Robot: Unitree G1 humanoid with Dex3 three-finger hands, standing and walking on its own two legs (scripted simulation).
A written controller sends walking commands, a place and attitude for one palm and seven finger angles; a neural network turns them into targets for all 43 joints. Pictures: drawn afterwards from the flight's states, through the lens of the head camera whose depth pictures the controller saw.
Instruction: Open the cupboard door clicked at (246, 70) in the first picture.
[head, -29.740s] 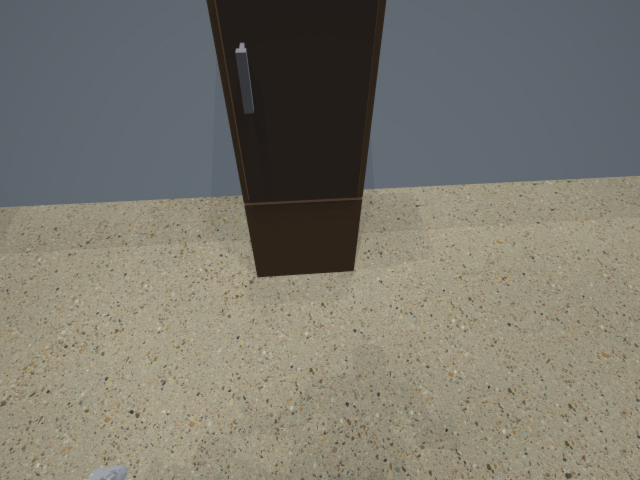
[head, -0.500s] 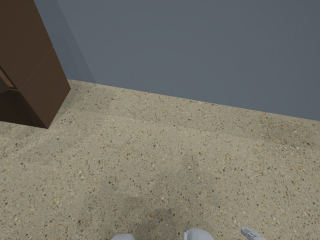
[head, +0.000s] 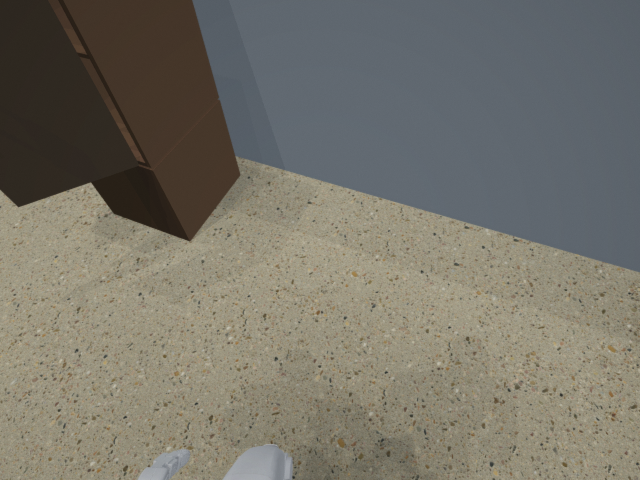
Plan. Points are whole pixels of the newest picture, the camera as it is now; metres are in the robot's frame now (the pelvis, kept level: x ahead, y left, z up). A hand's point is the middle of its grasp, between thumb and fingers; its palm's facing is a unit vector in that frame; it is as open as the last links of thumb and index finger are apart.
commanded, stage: turn to face it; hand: left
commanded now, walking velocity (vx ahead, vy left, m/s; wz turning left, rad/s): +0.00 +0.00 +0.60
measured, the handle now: out of the picture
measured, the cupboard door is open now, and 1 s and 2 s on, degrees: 51 51 51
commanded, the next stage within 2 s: take the last steps up to it in 0.70 s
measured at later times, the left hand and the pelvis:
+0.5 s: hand out of the picture +0.06 +0.25 -0.16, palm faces +0.30 -0.92 -0.27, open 7.4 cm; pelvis +0.02 +0.02 +0.00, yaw +16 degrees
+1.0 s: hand out of the picture -0.04 +0.21 -0.19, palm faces +0.49 -0.85 -0.21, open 7.3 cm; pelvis +0.03 +0.02 -0.01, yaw +27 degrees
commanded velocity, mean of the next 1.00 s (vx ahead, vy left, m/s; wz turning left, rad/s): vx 0.07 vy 0.03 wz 0.37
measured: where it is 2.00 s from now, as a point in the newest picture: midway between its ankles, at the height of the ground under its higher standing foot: (247, 443)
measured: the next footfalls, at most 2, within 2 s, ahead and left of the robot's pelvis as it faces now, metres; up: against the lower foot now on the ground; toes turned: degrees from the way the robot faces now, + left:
left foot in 0.18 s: +0.04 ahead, +0.14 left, +0.00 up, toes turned +12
right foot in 0.58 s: +0.10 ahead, -0.11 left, +0.00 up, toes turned +15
